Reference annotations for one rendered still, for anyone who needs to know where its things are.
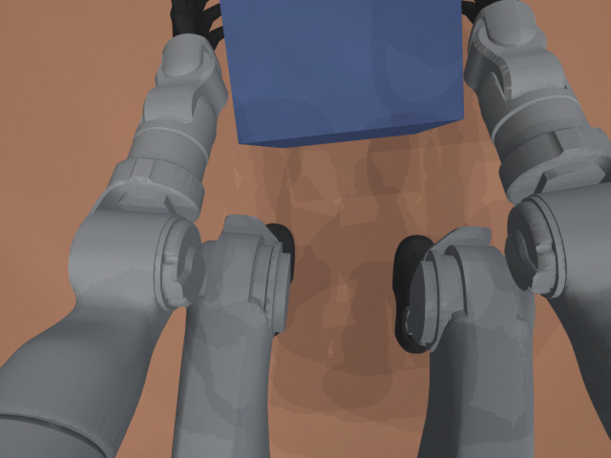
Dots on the robot right upper arm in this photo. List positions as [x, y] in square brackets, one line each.
[559, 246]

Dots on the robot left thigh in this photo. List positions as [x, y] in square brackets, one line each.
[223, 381]

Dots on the robot left upper arm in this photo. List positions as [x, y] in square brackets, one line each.
[72, 390]

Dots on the robot left forearm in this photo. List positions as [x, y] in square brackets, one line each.
[172, 144]

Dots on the robot right forearm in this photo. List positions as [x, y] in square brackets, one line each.
[542, 137]

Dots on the carton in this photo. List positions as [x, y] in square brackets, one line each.
[308, 72]

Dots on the robot right hand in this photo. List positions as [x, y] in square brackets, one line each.
[471, 9]

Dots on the robot right foot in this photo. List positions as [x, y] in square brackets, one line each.
[409, 253]

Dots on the robot left hand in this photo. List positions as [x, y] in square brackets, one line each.
[189, 16]

